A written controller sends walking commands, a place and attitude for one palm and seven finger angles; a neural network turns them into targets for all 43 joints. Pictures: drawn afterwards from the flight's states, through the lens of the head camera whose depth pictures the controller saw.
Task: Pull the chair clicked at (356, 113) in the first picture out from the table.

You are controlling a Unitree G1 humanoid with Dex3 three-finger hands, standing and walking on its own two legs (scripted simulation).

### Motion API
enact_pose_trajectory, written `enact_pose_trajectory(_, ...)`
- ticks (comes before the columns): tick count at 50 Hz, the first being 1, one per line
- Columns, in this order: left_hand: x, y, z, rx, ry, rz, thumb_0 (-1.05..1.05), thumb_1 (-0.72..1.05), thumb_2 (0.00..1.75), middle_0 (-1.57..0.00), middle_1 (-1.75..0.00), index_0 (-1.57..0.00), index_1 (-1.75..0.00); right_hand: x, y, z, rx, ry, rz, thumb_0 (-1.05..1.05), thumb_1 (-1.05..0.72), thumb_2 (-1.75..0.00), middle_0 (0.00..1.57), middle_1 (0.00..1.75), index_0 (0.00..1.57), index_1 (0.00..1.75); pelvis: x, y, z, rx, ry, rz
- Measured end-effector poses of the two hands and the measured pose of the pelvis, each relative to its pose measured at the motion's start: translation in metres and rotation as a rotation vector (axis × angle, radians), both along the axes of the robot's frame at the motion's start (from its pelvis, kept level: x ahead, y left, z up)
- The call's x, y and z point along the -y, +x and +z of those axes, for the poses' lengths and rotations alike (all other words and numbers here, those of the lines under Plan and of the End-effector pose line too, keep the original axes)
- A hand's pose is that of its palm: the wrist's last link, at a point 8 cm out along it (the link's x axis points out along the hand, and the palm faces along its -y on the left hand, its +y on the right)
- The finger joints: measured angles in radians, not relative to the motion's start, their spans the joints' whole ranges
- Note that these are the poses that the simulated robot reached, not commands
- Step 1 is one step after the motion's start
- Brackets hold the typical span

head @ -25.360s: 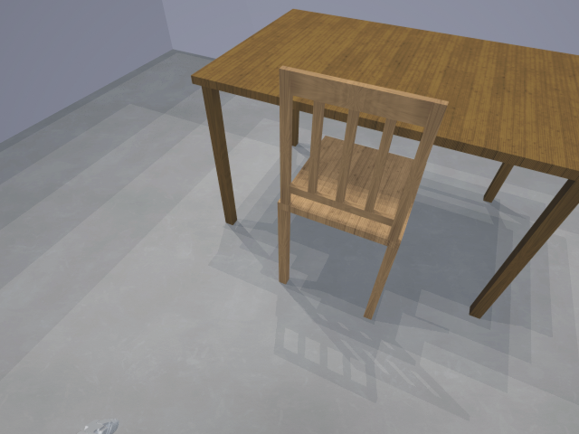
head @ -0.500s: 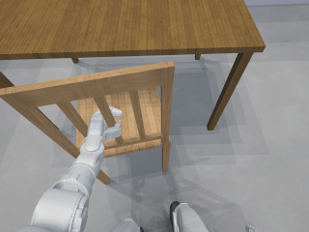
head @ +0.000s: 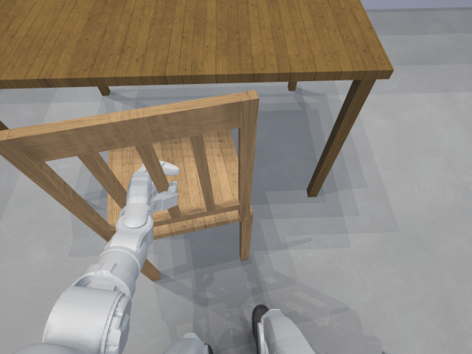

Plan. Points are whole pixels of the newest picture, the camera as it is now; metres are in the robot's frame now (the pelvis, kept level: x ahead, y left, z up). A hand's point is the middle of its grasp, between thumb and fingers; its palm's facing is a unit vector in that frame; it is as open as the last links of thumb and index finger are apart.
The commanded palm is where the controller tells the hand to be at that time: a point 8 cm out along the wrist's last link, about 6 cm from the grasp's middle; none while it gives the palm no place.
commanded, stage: step backward, pulling the chair out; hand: left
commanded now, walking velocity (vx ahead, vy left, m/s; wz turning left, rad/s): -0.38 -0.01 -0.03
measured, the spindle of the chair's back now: (162, 185) +0.43 +0.13 -0.05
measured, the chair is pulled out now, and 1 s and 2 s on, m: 0.14 0.14 0.14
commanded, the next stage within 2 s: stop walking, hand still on the chair in 0.58 s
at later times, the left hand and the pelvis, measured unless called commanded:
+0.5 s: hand (171, 194) +0.41 +0.11 -0.04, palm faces +0.03 -0.98 -0.21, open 5.4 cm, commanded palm +0.40 +0.17 -0.04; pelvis +0.00 -0.01 +0.00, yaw +0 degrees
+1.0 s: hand (171, 195) +0.41 +0.11 -0.04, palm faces +0.01 -0.98 -0.19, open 5.4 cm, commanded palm +0.39 +0.16 -0.02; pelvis +0.04 -0.01 +0.01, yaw -2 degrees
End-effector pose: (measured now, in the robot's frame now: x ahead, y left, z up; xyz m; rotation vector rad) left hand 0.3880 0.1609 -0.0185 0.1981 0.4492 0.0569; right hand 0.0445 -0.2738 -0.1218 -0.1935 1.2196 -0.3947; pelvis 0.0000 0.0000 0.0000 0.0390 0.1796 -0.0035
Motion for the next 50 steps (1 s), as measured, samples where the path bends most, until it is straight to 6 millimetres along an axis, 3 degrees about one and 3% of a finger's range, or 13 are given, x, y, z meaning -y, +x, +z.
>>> enact_pose_trajectory(19, 0.000, 0.000, 0.000, 0.004, 0.009, 0.011, 0.01, 0.65, 0.80, -0.31, -1.16, -0.50, -1.44, -0.004, 0.014, -0.009, 0.032, 0.035, 0.015, 0.01, -0.90, -0.90, 0.20, 0.30, 0.21, 0.30, 0.007, 0.003, -0.003, -0.005, 0.008, -0.006)
enact_pose_trajectory(37, 0.000, 0.000, 0.000, -0.001, 0.005, -0.005, 0.01, 0.66, 0.78, -0.29, -1.18, -0.50, -1.44, 0.004, 0.003, 0.005, 0.018, -0.010, -0.007, 0.01, -0.90, -0.90, 0.20, 0.30, 0.20, 0.30, 0.002, 0.002, 0.002, 0.011, 0.002, -0.013)
enact_pose_trajectory(43, 0.000, -0.002, 0.001, -0.012, -0.002, 0.001, 0.02, 0.67, 0.77, -0.29, -1.17, -0.50, -1.44, -0.006, 0.018, 0.007, 0.049, 0.016, -0.009, 0.01, -0.90, -0.90, 0.20, 0.30, 0.20, 0.30, 0.005, 0.014, 0.005, 0.040, 0.000, -0.029)
enact_pose_trajectory(50, 0.000, -0.001, 0.003, -0.042, -0.018, 0.008, 0.03, 0.68, 0.76, -0.26, -1.17, -0.50, -1.44, -0.012, 0.055, 0.015, 0.079, 0.026, 0.021, 0.01, -0.90, -0.90, 0.20, 0.30, 0.20, 0.30, 0.006, 0.040, 0.013, 0.064, -0.013, -0.029)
